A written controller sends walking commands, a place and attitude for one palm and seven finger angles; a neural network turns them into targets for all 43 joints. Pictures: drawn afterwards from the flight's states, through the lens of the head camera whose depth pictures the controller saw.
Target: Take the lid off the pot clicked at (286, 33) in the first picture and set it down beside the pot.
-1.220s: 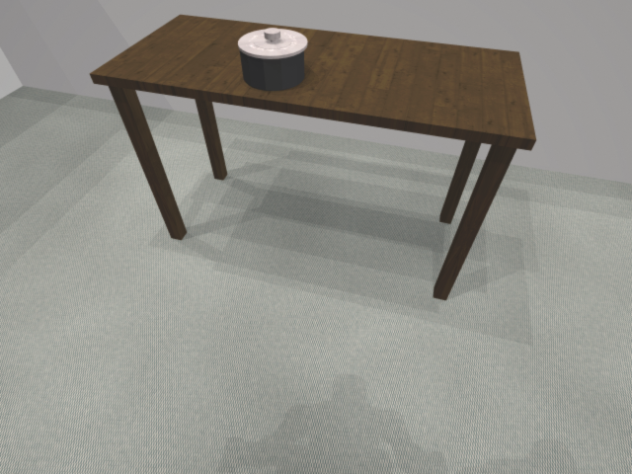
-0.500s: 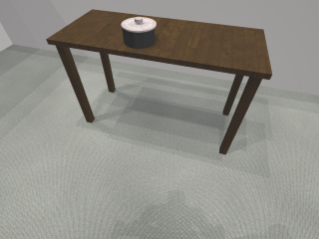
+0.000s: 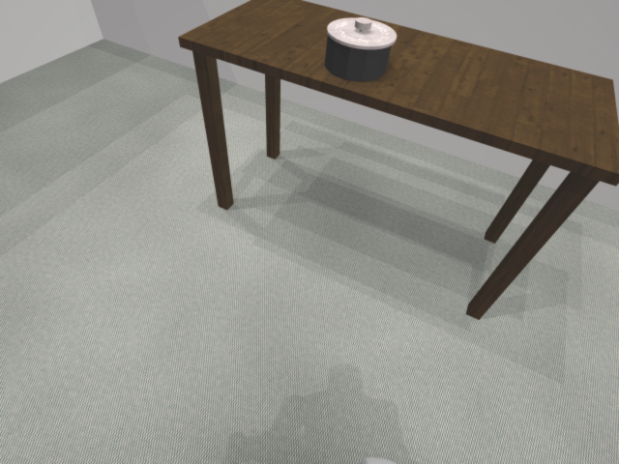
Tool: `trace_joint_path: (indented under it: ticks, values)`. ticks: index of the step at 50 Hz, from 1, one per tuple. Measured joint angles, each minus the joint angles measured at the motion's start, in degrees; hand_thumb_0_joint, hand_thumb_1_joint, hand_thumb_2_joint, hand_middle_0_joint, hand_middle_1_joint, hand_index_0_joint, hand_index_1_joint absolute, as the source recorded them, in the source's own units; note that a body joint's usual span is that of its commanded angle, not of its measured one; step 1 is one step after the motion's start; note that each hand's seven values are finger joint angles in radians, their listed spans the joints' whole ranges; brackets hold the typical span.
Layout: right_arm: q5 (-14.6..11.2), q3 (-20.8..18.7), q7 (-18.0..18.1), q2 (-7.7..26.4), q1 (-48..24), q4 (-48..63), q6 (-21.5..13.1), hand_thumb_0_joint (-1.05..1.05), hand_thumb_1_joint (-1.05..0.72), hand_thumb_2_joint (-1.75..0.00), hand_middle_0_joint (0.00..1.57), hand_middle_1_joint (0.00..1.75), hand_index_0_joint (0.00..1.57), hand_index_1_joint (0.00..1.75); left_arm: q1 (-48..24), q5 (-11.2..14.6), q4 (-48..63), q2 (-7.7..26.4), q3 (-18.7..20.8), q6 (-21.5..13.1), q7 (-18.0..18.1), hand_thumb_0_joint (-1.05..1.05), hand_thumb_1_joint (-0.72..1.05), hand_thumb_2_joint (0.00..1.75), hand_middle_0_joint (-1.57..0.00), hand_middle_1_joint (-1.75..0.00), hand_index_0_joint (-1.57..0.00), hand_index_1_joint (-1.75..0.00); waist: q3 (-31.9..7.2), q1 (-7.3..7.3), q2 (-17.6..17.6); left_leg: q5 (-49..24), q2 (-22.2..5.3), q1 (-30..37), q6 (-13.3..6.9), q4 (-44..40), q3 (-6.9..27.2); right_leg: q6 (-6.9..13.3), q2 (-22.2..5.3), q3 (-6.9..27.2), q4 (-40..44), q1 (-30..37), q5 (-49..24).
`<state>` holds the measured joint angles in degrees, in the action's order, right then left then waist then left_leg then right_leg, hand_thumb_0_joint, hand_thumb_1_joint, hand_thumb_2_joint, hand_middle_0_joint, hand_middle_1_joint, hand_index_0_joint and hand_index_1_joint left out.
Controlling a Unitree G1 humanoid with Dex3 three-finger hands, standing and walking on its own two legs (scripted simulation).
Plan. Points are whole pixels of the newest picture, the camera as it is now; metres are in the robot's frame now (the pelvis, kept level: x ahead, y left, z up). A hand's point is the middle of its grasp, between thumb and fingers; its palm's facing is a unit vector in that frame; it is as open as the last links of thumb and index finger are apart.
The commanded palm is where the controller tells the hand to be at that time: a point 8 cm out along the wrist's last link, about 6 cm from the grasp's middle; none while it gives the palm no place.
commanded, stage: walk to a spot facing it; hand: left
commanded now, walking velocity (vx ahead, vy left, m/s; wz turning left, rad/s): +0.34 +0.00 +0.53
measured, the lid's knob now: (363, 23) +1.14 -0.11 +0.09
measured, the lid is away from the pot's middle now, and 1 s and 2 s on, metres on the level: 0.00 0.00 0.00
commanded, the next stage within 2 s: turn to face it in 0.98 s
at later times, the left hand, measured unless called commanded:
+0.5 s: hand (196, 434) +0.19 +0.16 -0.14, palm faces +0.28 -0.92 -0.27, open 7.4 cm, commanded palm none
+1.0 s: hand out of the picture +0.13 +0.12 -0.17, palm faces +0.62 -0.76 -0.20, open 7.4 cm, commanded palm none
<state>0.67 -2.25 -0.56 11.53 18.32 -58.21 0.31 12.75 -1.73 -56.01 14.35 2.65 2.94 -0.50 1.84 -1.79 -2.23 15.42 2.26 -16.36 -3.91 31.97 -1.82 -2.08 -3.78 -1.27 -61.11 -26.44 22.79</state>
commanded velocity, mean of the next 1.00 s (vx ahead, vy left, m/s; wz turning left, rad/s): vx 0.28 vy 0.00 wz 0.54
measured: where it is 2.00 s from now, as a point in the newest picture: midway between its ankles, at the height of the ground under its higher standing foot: (254, 385)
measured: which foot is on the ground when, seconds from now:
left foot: down 0.00-0.42, up 0.44-0.94, down 0.96-1.00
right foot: up 0.00-0.40, down 0.42-0.96, up 0.98-1.00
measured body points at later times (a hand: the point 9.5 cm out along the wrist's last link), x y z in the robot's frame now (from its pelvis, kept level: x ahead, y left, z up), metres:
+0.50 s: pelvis +0.14 -0.05 +0.00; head +0.16 -0.08 +0.45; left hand +0.17 +0.21 -0.12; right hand +0.19 -0.30 -0.17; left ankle +0.03 +0.06 -0.67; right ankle +0.20 -0.14 -0.73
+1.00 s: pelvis +0.32 +0.04 -0.02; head +0.36 +0.07 +0.43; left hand +0.10 +0.16 -0.16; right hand +0.59 -0.06 -0.14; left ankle +0.35 +0.11 -0.73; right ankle +0.23 -0.14 -0.66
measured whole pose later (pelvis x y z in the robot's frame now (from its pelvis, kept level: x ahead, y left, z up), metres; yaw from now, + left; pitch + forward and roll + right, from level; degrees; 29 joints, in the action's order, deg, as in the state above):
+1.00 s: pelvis +0.32 +0.04 -0.02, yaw +34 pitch +0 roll +0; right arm 0.8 -2.4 -1.8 11.8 2.3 -50.0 -2.5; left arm 28.5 -0.5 -61.3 9.5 1.7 -1.6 0.3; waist 6.1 2.8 0.4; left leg 13.4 3.2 -24.3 -8.2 37.8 -7.1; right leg -2.9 -8.0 -11.8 -60.7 -10.4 27.7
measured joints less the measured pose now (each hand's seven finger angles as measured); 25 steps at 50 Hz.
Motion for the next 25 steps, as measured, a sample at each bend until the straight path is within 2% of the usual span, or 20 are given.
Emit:
trace_joint_path:
  ticks: [3, 7, 13, 18, 21, 23, 25]
  values:
    - [-0.24, 0.15, 0.36, -1.34, 2.15, -0.91, -0.94, 0.01, -0.91, -0.90, 0.20, 0.30, 0.20, 0.30, 0.62, -0.13, 0.50, -0.10, 0.39, -1.21, -0.64, 0.01, 0.91, 0.90, -0.20, -0.30, -0.20, -0.30, -0.90, 0.36, 0.08, -2.96, 0.94, 2.39, -0.15, -5.81, 1.63, -0.92, -0.15, 0.58, -3.24, -4.00, -6.65]
    - [-0.51, -0.14, 0.68, -2.36, 3.83, -1.49, -2.01, 0.01, -0.90, -0.90, 0.21, 0.30, 0.20, 0.30, 1.40, -0.14, 0.93, -0.25, 0.81, -1.85, -0.79, 0.01, 0.91, 0.90, -0.20, -0.30, -0.20, -0.30, -1.89, 0.39, 0.30, -4.61, 2.12, 4.72, -0.52, -10.40, 3.73, -1.91, -0.80, 1.19, -1.20, -6.32, -10.21]
    - [-0.30, -0.70, 0.88, -2.50, 4.45, -1.29, -2.78, 0.01, -0.90, -0.90, 0.21, 0.30, 0.20, 0.30, 0.84, -0.01, 1.45, -0.69, 1.25, -2.00, -0.80, 0.01, 0.91, 0.90, -0.20, -0.30, -0.20, -0.30, -2.66, -0.51, 0.84, -4.22, 3.46, 7.18, -0.46, -13.23, 7.20, -2.52, -1.12, 1.52, 7.27, -6.45, -10.05]
    - [0.17, -1.20, 0.98, -1.32, 4.10, -1.03, -2.77, 0.01, -0.90, -0.90, 0.21, 0.30, 0.20, 0.30, -0.97, 0.26, 2.82, -1.75, 1.24, -2.89, -0.89, 0.01, 0.91, 0.90, -0.20, -0.30, -0.20, -0.30, -2.50, -1.11, 2.16, -1.44, 3.45, 8.92, 0.88, -12.39, 10.15, -2.09, -0.15, 1.01, 18.06, -3.08, -8.21]
    - [0.20, -1.52, 0.92, -0.22, 4.21, -0.97, -2.35, 0.01, -0.90, -0.90, 0.21, 0.30, 0.20, 0.30, -1.28, 0.29, 4.61, -2.21, 0.84, -4.82, -1.01, 0.01, 0.91, 0.90, -0.20, -0.30, -0.20, -0.30, -2.48, -0.66, 3.21, 4.06, 3.24, 7.73, 2.11, -5.41, 12.02, -1.44, 1.16, 0.61, 28.62, 3.46, -8.32]
    - [0.18, -1.99, 0.69, 0.72, 3.42, -1.39, -1.77, 0.01, -0.90, -0.90, 0.21, 0.30, 0.20, 0.30, -1.47, 0.13, 5.23, -2.79, 0.48, -6.50, -0.42, 0.01, 0.91, 0.90, -0.20, -0.30, -0.20, -0.30, -2.17, 0.48, 4.21, 9.65, 2.60, 1.87, 1.66, 10.75, 10.46, 1.32, 1.83, -1.03, 27.55, 4.20, -9.38]
    - [0.57, -2.68, 0.28, 1.82, 2.02, -1.31, -1.11, 0.01, -0.91, -0.90, 0.20, 0.30, 0.20, 0.30, -0.44, 0.39, 5.20, -3.82, 0.12, -6.86, 0.09, 0.01, 0.91, 0.90, -0.20, -0.30, -0.20, -0.30, -1.71, 0.87, 5.05, 8.52, 1.54, -4.14, 1.34, 25.15, 7.77, 3.07, 1.82, -3.20, 27.69, 6.83, -7.84]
